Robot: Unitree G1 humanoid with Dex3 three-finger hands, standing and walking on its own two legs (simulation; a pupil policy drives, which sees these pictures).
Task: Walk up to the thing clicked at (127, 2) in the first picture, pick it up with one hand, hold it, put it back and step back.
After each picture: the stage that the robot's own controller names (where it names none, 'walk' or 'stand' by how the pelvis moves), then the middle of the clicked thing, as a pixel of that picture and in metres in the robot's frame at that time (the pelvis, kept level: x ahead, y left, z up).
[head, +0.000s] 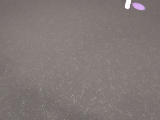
stand; out of the picture +2.24 -0.70 -0.65
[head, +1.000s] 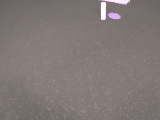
walk; (103, 11) +2.18 -0.16 -0.62
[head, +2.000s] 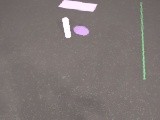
walk; (66, 28) +1.53 +0.30 -0.65
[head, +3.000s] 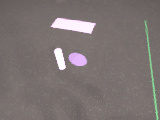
walk; (60, 59) +1.04 +0.30 -0.65
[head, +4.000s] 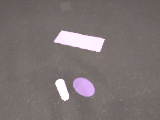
walk; (62, 90) +0.66 +0.26 -0.65
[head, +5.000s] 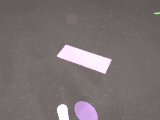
walk; (63, 116) +0.48 +0.17 -0.64
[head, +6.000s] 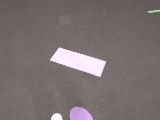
stand; out of the picture +0.41 +0.19 -0.65
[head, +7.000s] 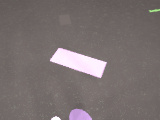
stand; out of the picture +0.38 +0.19 -0.65
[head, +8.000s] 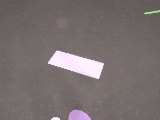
stand; out of the picture +0.40 +0.20 -0.65
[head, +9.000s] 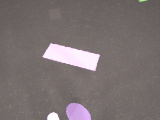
stand; out of the picture +0.38 +0.22 -0.65
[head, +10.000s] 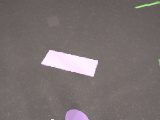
stand; out of the picture +0.37 +0.22 -0.66
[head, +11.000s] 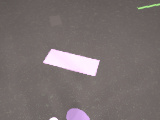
stand; out of the picture +0.38 +0.21 -0.66
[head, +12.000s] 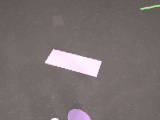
stand; out of the picture +0.38 +0.20 -0.66
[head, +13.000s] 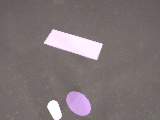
go down; (55, 110) +0.41 +0.19 -0.64
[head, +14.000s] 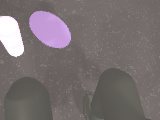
go down; (11, 40) +0.48 +0.22 -0.23
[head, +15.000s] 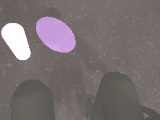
close in; (18, 44) +0.48 +0.21 -0.25
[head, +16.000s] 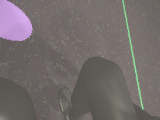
close in; out of the picture +0.47 +0.26 -0.17
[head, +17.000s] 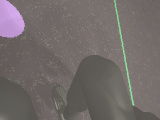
lift; out of the picture +0.46 +0.26 -0.16
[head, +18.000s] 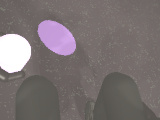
lift; (12, 59) +0.36 +0.23 -0.05
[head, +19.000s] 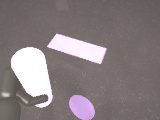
hold; (37, 83) +0.30 +0.15 +0.09
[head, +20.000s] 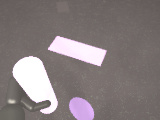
hold; (40, 90) +0.29 +0.15 +0.05
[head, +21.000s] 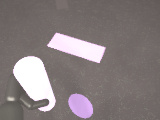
hold; (39, 88) +0.30 +0.15 +0.04
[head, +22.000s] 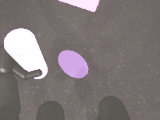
crouch; (31, 59) +0.40 +0.16 -0.03
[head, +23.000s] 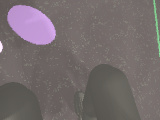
lower; out of the picture +0.48 +0.23 -0.10
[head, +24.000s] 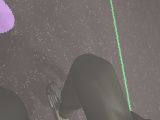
lower; out of the picture +0.46 +0.26 -0.18
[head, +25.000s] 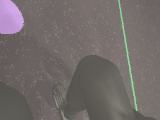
lower; out of the picture +0.45 +0.26 -0.17
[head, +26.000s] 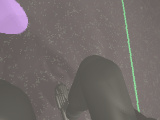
lower; out of the picture +0.45 +0.26 -0.16
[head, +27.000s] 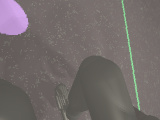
rest; out of the picture +0.44 +0.25 -0.16
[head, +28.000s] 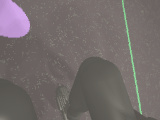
open; out of the picture +0.45 +0.23 -0.18
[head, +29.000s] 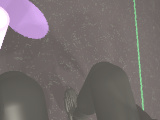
stand; out of the picture +0.45 +0.22 -0.19
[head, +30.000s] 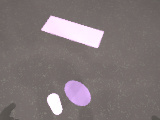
stand; (55, 104) +0.41 +0.16 -0.53
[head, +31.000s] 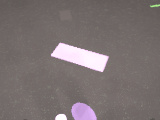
stand; out of the picture +0.39 +0.15 -0.60
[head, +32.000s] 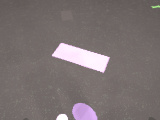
stand; out of the picture +0.39 +0.14 -0.60
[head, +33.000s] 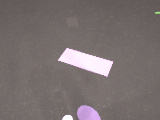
stand; out of the picture +0.42 +0.14 -0.65
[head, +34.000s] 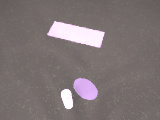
walk; (67, 99) +0.46 +0.12 -0.63
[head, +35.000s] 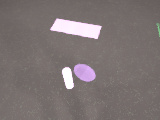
walk; (68, 78) +0.70 +0.18 -0.64
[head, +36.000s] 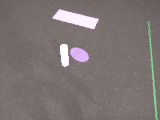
stand; (64, 55) +1.00 +0.18 -0.64
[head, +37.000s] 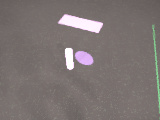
stand; (69, 59) +1.02 +0.16 -0.66
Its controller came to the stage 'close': yes
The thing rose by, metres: 0.69
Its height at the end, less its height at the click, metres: +0.00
